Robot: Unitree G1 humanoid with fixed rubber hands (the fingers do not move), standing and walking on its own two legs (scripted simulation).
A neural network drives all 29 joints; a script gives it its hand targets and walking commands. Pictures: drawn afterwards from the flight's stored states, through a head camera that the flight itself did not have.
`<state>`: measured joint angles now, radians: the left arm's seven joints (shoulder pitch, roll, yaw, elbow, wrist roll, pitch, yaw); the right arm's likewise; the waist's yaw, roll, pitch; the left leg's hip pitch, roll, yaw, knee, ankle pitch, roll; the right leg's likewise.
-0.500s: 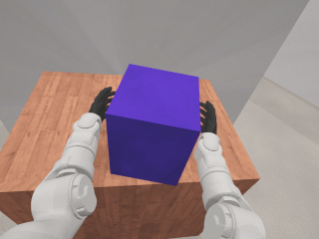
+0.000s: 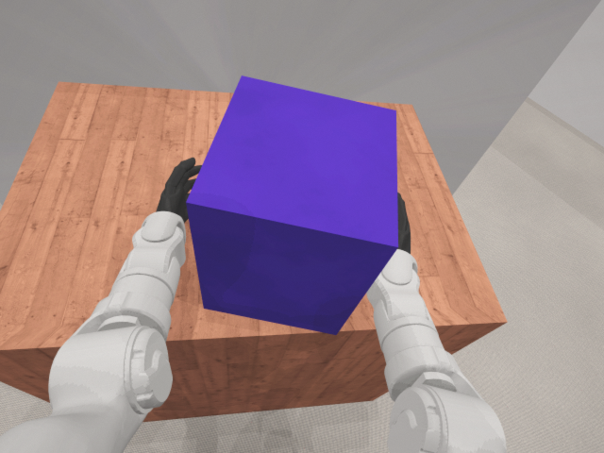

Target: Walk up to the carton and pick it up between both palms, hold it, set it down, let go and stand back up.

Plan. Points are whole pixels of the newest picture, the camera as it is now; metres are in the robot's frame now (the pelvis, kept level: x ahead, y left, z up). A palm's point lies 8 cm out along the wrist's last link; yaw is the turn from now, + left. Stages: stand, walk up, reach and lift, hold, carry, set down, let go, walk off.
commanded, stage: set down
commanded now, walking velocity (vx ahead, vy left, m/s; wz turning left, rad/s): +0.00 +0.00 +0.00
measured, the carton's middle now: (293, 216) +0.41 +0.01 +0.06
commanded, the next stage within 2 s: none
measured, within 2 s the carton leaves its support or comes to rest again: rests again in 0.22 s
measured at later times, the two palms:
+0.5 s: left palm (137, 232) +0.39 +0.22 +0.03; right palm (364, 291) +0.34 -0.10 +0.00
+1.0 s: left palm (93, 272) +0.32 +0.24 +0.05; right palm (392, 296) +0.29 -0.10 +0.09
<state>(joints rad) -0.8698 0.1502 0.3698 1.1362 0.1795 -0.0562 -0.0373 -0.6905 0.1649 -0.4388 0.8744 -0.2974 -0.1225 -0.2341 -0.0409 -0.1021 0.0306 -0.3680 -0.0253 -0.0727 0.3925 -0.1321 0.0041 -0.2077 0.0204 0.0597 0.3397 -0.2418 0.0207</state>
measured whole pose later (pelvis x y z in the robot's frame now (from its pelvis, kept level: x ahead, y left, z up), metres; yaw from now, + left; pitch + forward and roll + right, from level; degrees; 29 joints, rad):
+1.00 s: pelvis -0.06 +0.04 -0.01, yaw -1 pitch +4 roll -4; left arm -0.55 0.30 -0.01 0.78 -0.20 0.13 0.04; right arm -0.49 0.07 -0.11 0.58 0.00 0.12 -0.25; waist -0.04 -0.02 -0.09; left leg -0.48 -0.02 -0.07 0.52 -0.11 0.03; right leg -0.29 0.03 0.06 0.40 -0.18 0.05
